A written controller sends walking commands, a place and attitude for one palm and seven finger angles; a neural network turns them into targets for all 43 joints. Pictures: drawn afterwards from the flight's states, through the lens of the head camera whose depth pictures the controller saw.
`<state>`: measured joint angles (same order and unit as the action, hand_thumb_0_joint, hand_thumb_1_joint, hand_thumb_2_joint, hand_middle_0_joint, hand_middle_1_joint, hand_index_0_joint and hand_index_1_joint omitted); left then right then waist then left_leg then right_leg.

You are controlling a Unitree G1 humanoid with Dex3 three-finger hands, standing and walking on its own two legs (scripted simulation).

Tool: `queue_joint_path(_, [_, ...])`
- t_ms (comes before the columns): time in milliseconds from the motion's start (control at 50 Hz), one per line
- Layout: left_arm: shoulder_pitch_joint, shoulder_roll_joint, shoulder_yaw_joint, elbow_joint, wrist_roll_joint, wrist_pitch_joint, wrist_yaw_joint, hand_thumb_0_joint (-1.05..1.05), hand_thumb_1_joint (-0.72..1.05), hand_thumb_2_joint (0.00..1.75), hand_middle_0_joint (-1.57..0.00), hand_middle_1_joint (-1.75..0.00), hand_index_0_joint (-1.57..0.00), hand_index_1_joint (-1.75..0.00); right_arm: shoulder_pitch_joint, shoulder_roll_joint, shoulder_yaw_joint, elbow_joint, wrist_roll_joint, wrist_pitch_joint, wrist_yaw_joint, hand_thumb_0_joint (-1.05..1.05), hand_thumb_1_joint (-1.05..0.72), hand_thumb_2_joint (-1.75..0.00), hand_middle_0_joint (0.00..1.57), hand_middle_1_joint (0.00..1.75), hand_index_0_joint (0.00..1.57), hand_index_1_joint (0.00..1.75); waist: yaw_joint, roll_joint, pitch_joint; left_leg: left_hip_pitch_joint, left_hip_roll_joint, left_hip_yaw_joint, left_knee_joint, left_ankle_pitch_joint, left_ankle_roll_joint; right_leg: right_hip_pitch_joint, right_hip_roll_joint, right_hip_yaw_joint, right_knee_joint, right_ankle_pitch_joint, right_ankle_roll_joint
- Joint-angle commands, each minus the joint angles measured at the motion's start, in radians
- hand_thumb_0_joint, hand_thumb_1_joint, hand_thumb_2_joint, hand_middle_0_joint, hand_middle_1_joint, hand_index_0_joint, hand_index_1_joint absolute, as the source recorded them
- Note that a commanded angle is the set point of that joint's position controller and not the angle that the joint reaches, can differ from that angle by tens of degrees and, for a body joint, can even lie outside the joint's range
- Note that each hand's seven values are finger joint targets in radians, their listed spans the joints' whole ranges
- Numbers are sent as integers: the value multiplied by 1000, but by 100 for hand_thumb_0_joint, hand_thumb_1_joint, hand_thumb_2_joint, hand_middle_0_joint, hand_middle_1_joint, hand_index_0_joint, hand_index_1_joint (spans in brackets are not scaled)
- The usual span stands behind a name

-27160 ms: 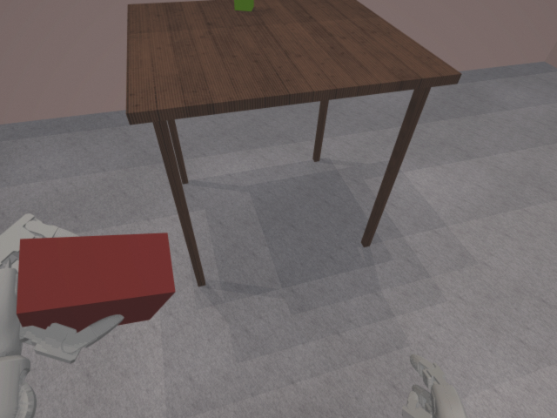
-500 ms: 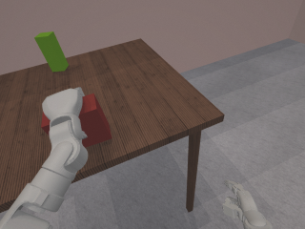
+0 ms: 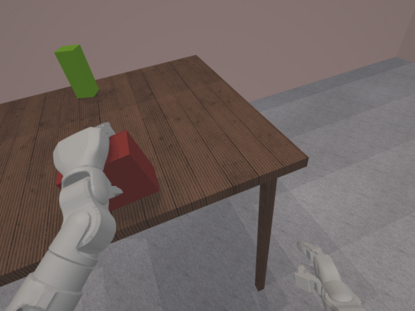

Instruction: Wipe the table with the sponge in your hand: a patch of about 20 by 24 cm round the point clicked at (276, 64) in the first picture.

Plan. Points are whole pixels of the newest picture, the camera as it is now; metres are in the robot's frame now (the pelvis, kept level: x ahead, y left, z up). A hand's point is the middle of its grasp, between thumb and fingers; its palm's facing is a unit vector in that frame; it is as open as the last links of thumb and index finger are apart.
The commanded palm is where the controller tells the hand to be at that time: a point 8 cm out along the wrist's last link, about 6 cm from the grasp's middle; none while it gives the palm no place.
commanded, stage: slide back across to the middle lane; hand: left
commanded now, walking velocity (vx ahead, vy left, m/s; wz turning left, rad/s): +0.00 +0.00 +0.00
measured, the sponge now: (117, 180) +0.31 +0.23 +0.12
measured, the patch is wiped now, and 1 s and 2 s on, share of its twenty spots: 1.00 1.00 1.00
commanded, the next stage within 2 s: wipe forward along the middle lane in 0.38 s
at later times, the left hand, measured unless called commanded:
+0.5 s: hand (70, 179) +0.27 +0.28 +0.18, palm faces +0.18 -0.10 -0.98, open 10.5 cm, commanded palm +0.23 +0.28 +0.23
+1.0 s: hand (67, 169) +0.30 +0.31 +0.17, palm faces +0.04 -0.01 -1.00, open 10.5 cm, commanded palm +0.27 +0.31 +0.21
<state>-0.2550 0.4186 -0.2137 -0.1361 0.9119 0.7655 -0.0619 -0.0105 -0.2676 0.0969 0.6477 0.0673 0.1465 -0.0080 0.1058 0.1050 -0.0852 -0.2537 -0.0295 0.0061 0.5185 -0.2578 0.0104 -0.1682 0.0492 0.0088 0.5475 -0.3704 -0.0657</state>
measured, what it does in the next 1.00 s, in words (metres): stands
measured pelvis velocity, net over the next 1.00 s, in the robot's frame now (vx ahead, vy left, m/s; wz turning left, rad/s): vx -0.02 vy -0.01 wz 0.04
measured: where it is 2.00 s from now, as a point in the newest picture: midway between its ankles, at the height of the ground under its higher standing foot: outside the picture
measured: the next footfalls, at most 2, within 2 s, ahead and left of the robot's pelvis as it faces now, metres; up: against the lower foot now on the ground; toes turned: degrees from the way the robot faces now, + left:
none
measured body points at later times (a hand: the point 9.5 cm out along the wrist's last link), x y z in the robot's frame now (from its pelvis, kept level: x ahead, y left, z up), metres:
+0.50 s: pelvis -0.01 -0.01 +0.00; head -0.04 -0.07 +0.45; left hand +0.25 +0.28 +0.23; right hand +0.24 -0.21 -0.08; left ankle +0.01 +0.12 -0.73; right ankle -0.05 -0.08 -0.73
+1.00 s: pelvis -0.02 -0.01 +0.00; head -0.03 -0.06 +0.45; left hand +0.29 +0.31 +0.22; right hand +0.19 -0.24 -0.11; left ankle +0.01 +0.12 -0.73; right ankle -0.05 -0.08 -0.73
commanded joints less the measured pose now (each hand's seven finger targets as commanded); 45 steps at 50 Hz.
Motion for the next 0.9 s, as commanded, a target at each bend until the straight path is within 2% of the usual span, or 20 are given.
queue_joint_path(0, [-184,182,123,-121,8,0,-5,0,10,130,-120,-160,-120,-160,-249,-87,-40,-182,1,-49,-16,0,-90,-90,20,30,20,30,18,-124,-170,92,-13,14,-34,317,35,51,-11,27,-69,470,23])
queue_joint_path(20, [-182,235,166,-143,15,0,-2,0,10,130,-120,-160,-120,-160,-249,-92,-40,-185,-4,-47,-18,0,-90,-90,20,30,20,30,28,-108,-184,104,-8,13,-35,309,34,59,-10,42,-72,454,21])
queue_joint_path(60, [-182,195,141,-105,5,0,-2,0,10,130,-120,-160,-120,-160,-245,-82,-37,-183,-1,-48,-23,0,-90,-90,20,30,20,30,15,-137,-161,86,-11,16,-33,317,35,52,-10,27,-72,462,23])
queue_joint_path(140, [-229,263,185,-165,18,-14,-3,0,10,130,-120,-160,-120,-160,-254,-90,-39,-190,-5,-53,-31,0,-90,-90,20,30,20,30,27,-79,-194,104,-11,14,-40,312,34,64,-14,39,-83,432,18])
queue_joint_path(180, [-160,271,208,-136,2,-17,-6,0,10,130,-120,-160,-120,-160,-251,-90,-41,-182,-5,-52,-34,0,-90,-90,20,30,20,30,27,-109,-167,96,-14,17,-39,320,34,65,-10,42,-87,465,22])
queue_joint_path(220, [-189,317,242,-177,5,-23,-10,0,10,130,-120,-160,-120,-160,-254,-97,-41,-186,-5,-54,-37,0,-90,-90,20,30,20,30,29,-73,-178,116,-10,12,-44,302,33,62,-10,57,-98,425,19])
queue_joint_path(260, [-200,293,220,-131,-1,-29,-13,0,10,130,-120,-160,-120,-160,-252,-89,-40,-181,-4,-65,-42,0,-90,-90,20,30,20,30,19,-101,-143,95,-14,11,-42,303,36,44,-10,44,-100,425,21])
queue_joint_path(320, [-199,366,272,-151,10,-43,-24,0,10,130,-120,-160,-120,-160,-248,-102,-45,-180,-9,-74,-48,0,-90,-90,20,30,20,30,29,-80,-181,120,-16,11,-35,299,38,62,-14,72,-107,434,21])
queue_joint_path(360, [-158,330,248,-100,-1,-50,-34,0,10,130,-120,-160,-120,-160,-246,-94,-45,-172,-5,-80,-51,0,-90,-90,20,30,20,30,19,-112,-141,92,-21,13,-29,307,39,51,-15,58,-104,461,27])
queue_joint_path(420, [-189,383,276,-151,6,-75,-50,0,10,130,-120,-160,-120,-160,-247,-103,-46,-178,-6,-92,-55,0,-90,-90,20,30,20,30,20,-65,-172,115,-21,10,-31,277,41,53,-20,74,-114,419,29])
queue_joint_path(460, [-178,344,242,-69,6,-84,-58,0,10,130,-120,-160,-120,-160,-235,-98,-45,-166,-8,-100,-61,0,-90,-90,20,30,20,30,9,-101,-123,82,-25,9,-30,275,42,29,-20,56,-115,418,32])
queue_joint_path(500, [-247,376,240,-27,19,-100,-70,0,10,130,-120,-160,-120,-160,-231,-109,-47,-153,-11,-102,-72,0,-90,-90,20,30,20,30,0,-114,-102,74,-27,11,-36,225,41,4,-25,61,-134,360,39])
queue_joint_path(520, [-301,400,249,-30,34,-109,-70,0,10,130,-120,-160,-120,-160,-222,-112,-46,-150,-10,-111,-74,0,-90,-90,20,30,20,30,-5,-82,-126,98,-23,6,-36,214,41,-2,-24,75,-142,322,33])
queue_joint_path(600, [-355,412,231,101,67,-144,-100,0,10,130,-120,-160,-120,-160,-201,-117,-53,-126,-16,-119,-85,0,-90,-90,20,30,20,30,-6,-112,-142,65,-32,10,-29,224,42,15,-32,60,-128,373,37])
queue_joint_path(620, [-380,417,230,76,69,-154,-106,0,10,130,-120,-160,-120,-160,-198,-117,-51,-138,-15,-125,-84,0,-90,-90,20,30,20,30,-5,-64,-167,86,-30,9,-32,216,43,23,-34,70,-132,347,33])
queue_joint_path(680, [-380,406,234,187,51,-211,-117,0,10,130,-120,-160,-120,-160,-160,-116,-55,-122,-18,-131,-90,0,-90,-90,20,30,20,30,-15,-135,-134,49,-32,10,-25,213,42,20,-38,51,-129,379,42])
queue_joint_path(720, [-379,446,270,181,48,-247,-116,0,10,130,-120,-160,-120,-160,-146,-122,-60,-129,-23,-135,-90,0,-90,-90,20,30,20,30,-4,-106,-172,66,-31,10,-25,211,42,41,-40,62,-127,370,40])
queue_joint_path(780, [-400,389,232,260,42,-287,-107,0,10,130,-120,-160,-120,-160,-120,-122,-63,-120,-19,-137,-91,0,-90,-90,20,30,20,30,-21,-124,-120,42,-33,10,-29,207,40,3,-38,39,-134,371,41])
queue_joint_path(820, [-406,420,259,248,50,-304,-96,0,10,130,-120,-160,-120,-160,-111,-128,-69,-121,-21,-141,-88,0,-90,-90,20,30,20,30,-14,-98,-152,63,-32,10,-29,214,41,13,-38,45,-133,368,36])
queue_joint_path(880, [-416,395,241,324,48,-316,-84,0,10,130,-120,-160,-120,-160,-89,-131,-74,-112,-20,-139,-89,0,-90,-90,20,30,20,30,-22,-142,-122,30,-36,11,-28,204,41,4,-38,33,-133,374,41])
